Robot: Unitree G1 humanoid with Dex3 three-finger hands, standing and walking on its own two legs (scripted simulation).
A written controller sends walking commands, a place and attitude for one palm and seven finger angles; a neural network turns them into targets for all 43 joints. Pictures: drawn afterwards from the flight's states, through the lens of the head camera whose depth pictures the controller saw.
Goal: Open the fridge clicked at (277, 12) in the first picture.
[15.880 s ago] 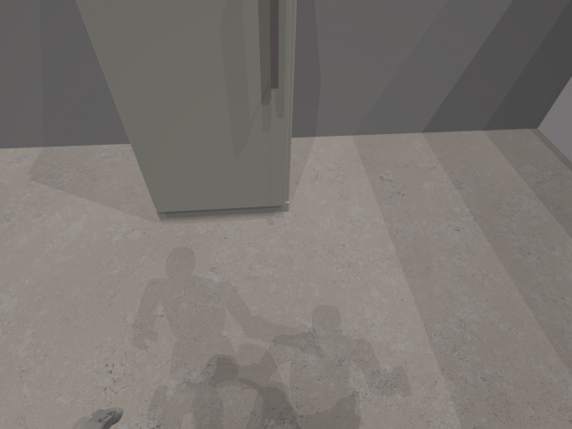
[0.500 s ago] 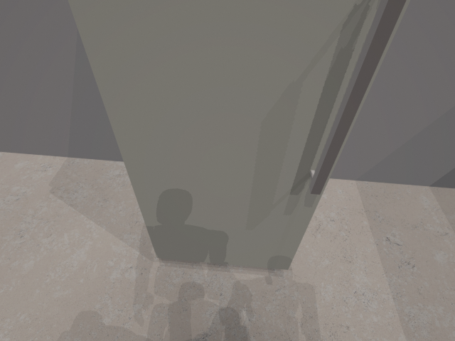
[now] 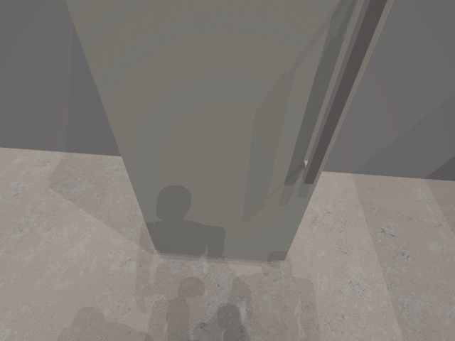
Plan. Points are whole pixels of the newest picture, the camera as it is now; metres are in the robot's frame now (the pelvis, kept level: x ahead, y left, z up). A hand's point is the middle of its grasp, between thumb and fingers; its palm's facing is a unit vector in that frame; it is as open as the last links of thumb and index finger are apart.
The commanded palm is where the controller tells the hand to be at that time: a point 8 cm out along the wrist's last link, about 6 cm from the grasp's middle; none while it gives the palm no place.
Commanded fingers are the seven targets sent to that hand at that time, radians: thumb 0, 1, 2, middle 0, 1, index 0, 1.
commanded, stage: look again from close up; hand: right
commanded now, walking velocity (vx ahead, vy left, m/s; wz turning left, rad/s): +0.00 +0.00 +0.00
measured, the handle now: (334, 96) +0.55 -0.18 +0.17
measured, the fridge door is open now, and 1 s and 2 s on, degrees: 0 0 0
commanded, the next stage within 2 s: raise the hand to about handle height in 1.60 s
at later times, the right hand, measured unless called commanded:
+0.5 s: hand out of the picture +0.04 -0.17 -0.17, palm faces +0.00 +0.98 -0.19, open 7.3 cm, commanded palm none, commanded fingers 0.00 -0.90 -0.90 0.20 0.30 0.20 0.30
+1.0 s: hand out of the picture +0.14 -0.18 -0.16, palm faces -0.02 +0.97 -0.26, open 7.3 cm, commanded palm none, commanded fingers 0.00 -0.90 -0.90 0.20 0.30 0.20 0.30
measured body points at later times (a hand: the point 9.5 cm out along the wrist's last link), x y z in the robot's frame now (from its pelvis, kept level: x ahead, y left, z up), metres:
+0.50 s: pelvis +0.03 +0.01 +0.00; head +0.05 +0.01 +0.45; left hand +0.03 +0.24 -0.15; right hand +0.04 -0.22 -0.15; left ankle +0.05 +0.13 -0.74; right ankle +0.06 -0.08 -0.74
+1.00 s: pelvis +0.09 +0.02 +0.01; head +0.11 +0.03 +0.46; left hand +0.13 +0.27 -0.15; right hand +0.14 -0.23 -0.14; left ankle +0.05 +0.13 -0.74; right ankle +0.06 -0.08 -0.74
